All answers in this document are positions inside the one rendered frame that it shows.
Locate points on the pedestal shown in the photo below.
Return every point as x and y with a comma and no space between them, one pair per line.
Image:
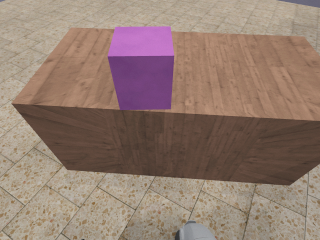
244,108

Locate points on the robot right shin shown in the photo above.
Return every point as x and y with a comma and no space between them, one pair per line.
190,221

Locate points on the carton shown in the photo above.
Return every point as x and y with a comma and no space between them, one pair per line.
141,60

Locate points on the right robot thigh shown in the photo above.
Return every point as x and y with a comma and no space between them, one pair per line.
195,231

